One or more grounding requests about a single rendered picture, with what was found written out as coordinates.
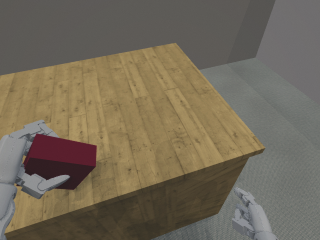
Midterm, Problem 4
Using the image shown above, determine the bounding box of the robot left hand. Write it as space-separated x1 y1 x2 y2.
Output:
0 119 70 199

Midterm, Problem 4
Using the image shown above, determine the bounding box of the table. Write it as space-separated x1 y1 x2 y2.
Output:
0 43 265 240

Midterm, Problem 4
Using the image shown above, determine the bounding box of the robot left forearm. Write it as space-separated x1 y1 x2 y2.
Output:
0 182 18 240

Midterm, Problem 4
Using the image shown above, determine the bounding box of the sponge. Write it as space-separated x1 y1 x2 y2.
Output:
16 133 97 190

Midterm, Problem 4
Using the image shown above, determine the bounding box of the robot right hand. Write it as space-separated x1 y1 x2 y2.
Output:
232 187 273 239

